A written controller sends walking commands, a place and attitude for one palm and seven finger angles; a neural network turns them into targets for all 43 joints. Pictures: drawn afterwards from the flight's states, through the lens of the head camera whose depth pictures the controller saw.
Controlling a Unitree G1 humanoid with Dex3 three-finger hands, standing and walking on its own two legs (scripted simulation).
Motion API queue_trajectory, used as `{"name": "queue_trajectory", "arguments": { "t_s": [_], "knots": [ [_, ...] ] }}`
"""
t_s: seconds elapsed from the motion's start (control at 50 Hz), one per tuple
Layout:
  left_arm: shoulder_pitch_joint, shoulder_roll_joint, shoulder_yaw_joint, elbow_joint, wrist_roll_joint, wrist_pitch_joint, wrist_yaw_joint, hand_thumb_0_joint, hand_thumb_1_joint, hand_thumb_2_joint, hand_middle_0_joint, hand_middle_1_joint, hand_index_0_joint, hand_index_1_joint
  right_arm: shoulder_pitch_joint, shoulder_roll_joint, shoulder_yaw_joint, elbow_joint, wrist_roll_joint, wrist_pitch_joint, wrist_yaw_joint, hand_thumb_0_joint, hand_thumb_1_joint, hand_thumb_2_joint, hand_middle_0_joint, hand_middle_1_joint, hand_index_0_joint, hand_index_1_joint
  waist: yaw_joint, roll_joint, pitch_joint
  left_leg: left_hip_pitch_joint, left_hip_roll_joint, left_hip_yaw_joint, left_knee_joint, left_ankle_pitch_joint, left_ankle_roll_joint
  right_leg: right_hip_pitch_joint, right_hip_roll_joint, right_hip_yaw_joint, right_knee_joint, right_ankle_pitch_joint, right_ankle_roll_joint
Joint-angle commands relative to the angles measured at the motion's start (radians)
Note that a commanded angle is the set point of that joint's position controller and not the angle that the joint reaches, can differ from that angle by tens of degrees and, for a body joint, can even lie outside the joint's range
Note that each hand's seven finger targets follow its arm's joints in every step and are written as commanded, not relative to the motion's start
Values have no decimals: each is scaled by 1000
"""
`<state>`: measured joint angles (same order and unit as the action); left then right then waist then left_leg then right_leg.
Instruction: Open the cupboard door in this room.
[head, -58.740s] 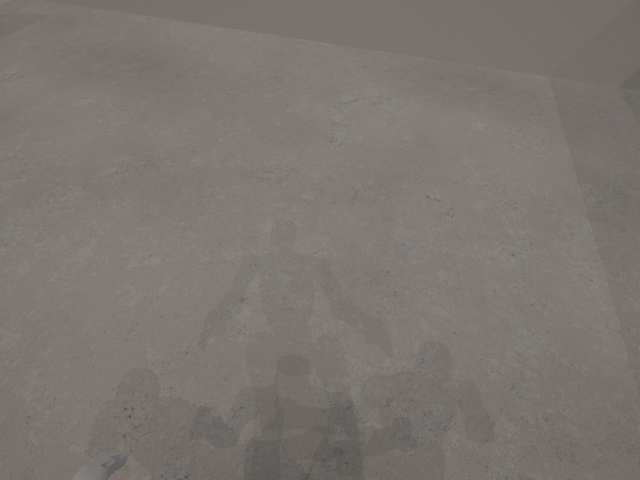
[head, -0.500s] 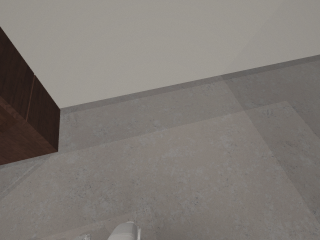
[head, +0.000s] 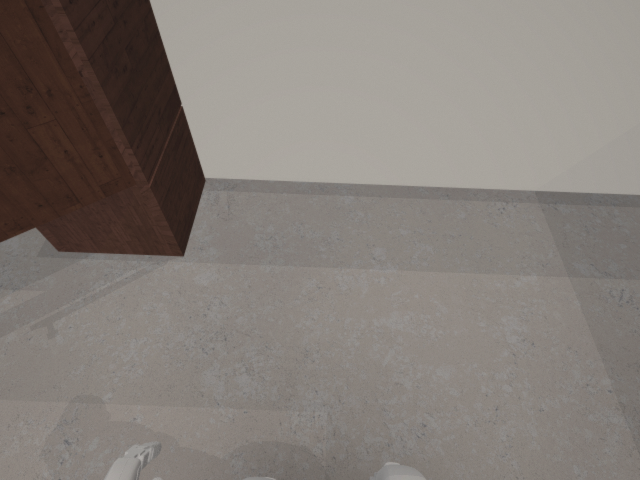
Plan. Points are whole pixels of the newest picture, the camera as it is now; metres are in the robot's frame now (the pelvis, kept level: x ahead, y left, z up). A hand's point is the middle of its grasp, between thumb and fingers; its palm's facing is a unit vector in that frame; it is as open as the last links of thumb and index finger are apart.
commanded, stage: turn to face it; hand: left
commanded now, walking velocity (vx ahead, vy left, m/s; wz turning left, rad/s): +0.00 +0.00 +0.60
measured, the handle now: out of the picture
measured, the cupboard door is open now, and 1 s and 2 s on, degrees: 38 38 38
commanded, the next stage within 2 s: take the last steps up to it in 1.04 s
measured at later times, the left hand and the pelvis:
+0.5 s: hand out of the picture -0.03 +0.18 -0.17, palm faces +0.37 -0.90 -0.25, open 7.4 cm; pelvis -0.01 -0.03 +0.00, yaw +20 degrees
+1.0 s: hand out of the picture -0.01 +0.19 -0.16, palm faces +0.50 -0.83 -0.26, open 7.4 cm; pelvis +0.00 -0.03 -0.01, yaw +29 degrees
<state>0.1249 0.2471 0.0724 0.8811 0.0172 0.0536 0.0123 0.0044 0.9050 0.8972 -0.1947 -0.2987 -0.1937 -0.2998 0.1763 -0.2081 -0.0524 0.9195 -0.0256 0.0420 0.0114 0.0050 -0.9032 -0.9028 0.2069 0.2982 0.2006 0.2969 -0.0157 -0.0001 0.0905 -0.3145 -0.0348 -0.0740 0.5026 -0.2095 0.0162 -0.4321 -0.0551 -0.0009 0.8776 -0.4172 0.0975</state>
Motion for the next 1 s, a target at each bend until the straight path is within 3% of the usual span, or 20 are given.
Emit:
{"name": "queue_trajectory", "arguments": {
  "t_s": [0.0, 0.04, 0.06, 0.08, 0.1, 0.12, 0.18, 0.38, 0.48, 0.5, 0.52, 0.54, 0.56, 0.6, 0.66, 0.86, 0.92, 0.94, 0.96, 0.98],
  "knots": [
    [57, 66, 12, -69, -7, -36, 5, 0, 900, 900, -200, -300, -200, -300, -16, -221, -67, -73, 0, -13, -18, 0, -900, -900, 200, 300, 200, 300, 11, 180, -156, 57, 206, -275, -89, 264, 129, 150, 52, -32, -224, 47, -18],
    [131, 103, 24, -52, -6, -52, 12, 0, 900, 900, -200, -300, -200, -300, -41, -189, -65, -84, 13, -13, -14, 0, -900, -900, 200, 300, 200, 300, 55, 108, -180, -81, 140, -252, 3, 164, 66, 369, 17, 0, -469, 194, -33],
    [167, 176, 42, -47, 8, -62, 21, 0, 900, 900, -200, -300, -200, -300, -28, -123, -59, -95, 22, -14, -9, 0, -900, -900, 200, 300, 200, 300, 72, -126, -204, -259, 29, -127, 188, -89, -3, 522, -204, 211, -595, 172, -96],
    [158, 234, 45, -58, 15, -61, 24, 0, 900, 900, -200, -300, -200, -300, -48, -111, -56, -114, 19, -16, -8, 0, -900, -900, 200, 300, 200, 300, 77, -306, -163, -329, -63, 23, 452, -406, -59, 439, -439, 413, -632, 289, -216],
    [121, 207, 32, -65, 9, -60, 26, 0, 900, 900, -200, -300, -200, -300, -42, -148, -62, -102, 9, -9, -1, 0, -900, -900, 200, 300, 200, 300, 53, -205, -129, -300, -3, -21, 628, -387, -49, 324, -435, 334, -611, 313, -254],
    [53, 132, 22, -71, 6, -71, 31, 0, 900, 900, -200, -300, -200, -300, -11, -149, -65, -65, 3, 0, 1, 0, -900, -900, 200, 300, 200, 300, 7, -258, -98, -322, 34, -41, 698, -328, -54, 307, -367, 261, -605, 376, -232],
    [16, 91, 5, -85, -3, -70, 24, 0, 900, 900, -200, -300, -200, -300, -5, -112, -55, -35, 6, 19, 14, 0, -900, -900, 200, 300, 200, 300, -20, -170, -75, -286, 53, 31, 753, -183, -86, 292, -251, 30, -542, 548, -182],
    [162, 156, 33, -25, 13, -68, 21, 0, 900, 900, -200, -300, -200, -300, -130, -75, -30, -63, 13, 12, 21, 0, -900, -900, 200, 300, 200, 300, 59, -198, -104, -173, 65, 155, 340, -258, -86, 413, -327, -78, -474, 672, -205],
    [138, 172, 43, -15, 6, -60, 10, 0, 900, 900, -200, -300, -200, -300, -42, -100, -33, -49, 12, -8, 17, 0, -900, -900, 200, 300, 200, 300, 7, -171, -148, 89, 31, 199, 16, -83, -49, 308, -308, -159, -316, 618, -134],
    [119, 156, 40, -25, -3, -57, 6, 0, 900, 900, -200, -300, -200, -300, 28, -152, -46, -32, 10, -17, 14, 0, -900, -900, 200, 300, 200, 300, -40, -62, -193, 251, 88, 132, -85, 74, -23, 195, -276, -199, -170, 517, -88],
    [105, 85, 24, -60, -11, -51, -3, 0, 900, 900, -200, -300, -200, -300, 83, -270, -76, -27, 1, -24, 6, 0, -900, -900, 200, 300, 200, 300, -73, 262, -223, 406, 354, -243, -120, 408, 108, -90, -120, -229, 65, -26, -10],
    [17, 62, 2, -94, -5, -40, 4, 0, 900, 900, -200, -300, -200, -300, 139, -306, -81, -10, 7, -14, -4, 0, -900, -900, 200, 300, 200, 300, -95, 271, -212, 370, 454, -304, -121, 651, 204, -155, -84, -111, 183, -263, -11],
    [10, 77, 7, -99, -1, -33, 7, 0, 900, 900, -200, -300, -200, -300, 126, -295, -71, -11, 1, -14, -11, 0, -900, -900, 200, 300, 200, 300, -79, 176, -198, 322, 466, -244, -116, 579, 232, -148, -100, -54, 234, -233, -27],
    [14, 78, 15, -50, 2, -23, 6, 0, 900, 900, -200, -300, -200, -300, 30, -237, -55, -36, 0, -23, -31, 0, -900, -900, 200, 300, 200, 300, -38, 236, -152, 246, 349, -187, -135, 507, 179, -153, -88, -10, 279, -105, -18],
    [70, 75, 14, -6, 5, -20, -5, 0, 900, 900, -200, -300, -200, -300, -6, -195, -35, -47, 4, -35, -35, 0, -900, -900, 200, 300, 200, 300, 2, 130, -135, 218, 278, -96, -146, 508, 141, -125, -61, -10, 289, 13, -10],
    [37, 34, -6, -19, -4, -28, 1, 0, 900, 900, -200, -300, -200, -300, 35, -178, -33, -17, -2, -30, -32, 0, -900, -900, 200, 300, 200, 300, -7, 173, -136, 184, 265, -135, -121, 462, 158, 41, 4, -48, -76, -26, -12],
    [101, 31, -3, 4, -8, -42, 4, 0, 900, 900, -200, -300, -200, -300, 10, -170, -35, -13, 3, -26, -31, 0, -900, -900, 200, 300, 200, 300, 27, 141, -144, 105, 232, -147, -66, 399, 122, 207, 34, -67, -301, 119, -26],
    [139, 48, 2, 17, -6, -51, 7, 0, 900, 900, -200, -300, -200, -300, -4, -160, -34, -13, 10, -27, -28, 0, -900, -900, 200, 300, 200, 300, 49, 115, -150, 47, 200, -130, -30, 315, 85, 306, 22, -61, -420, 234, -30],
    [175, 92, 10, 29, 0, -63, 13, 0, 900, 900, -200, -300, -200, -300, 8, -115, -30, -14, 18, -29, -24, 0, -900, -900, 200, 300, 200, 300, 60, -11, -177, -61, 130, -73, 73, 137, 29, 442, -94, 53, -520, 318, -59],
    [195, 174, 25, 37, 12, -70, 21, 0, 900, 900, -200, -300, -200, -300, 6, -54, -18, -32, 23, -30, -19, 0, -900, -900, 200, 300, 200, 300, 64, -267, -154, -207, -16, 71, 271, -255, -38, 487, -325, 290, -565, 474, -164]
  ]
}}
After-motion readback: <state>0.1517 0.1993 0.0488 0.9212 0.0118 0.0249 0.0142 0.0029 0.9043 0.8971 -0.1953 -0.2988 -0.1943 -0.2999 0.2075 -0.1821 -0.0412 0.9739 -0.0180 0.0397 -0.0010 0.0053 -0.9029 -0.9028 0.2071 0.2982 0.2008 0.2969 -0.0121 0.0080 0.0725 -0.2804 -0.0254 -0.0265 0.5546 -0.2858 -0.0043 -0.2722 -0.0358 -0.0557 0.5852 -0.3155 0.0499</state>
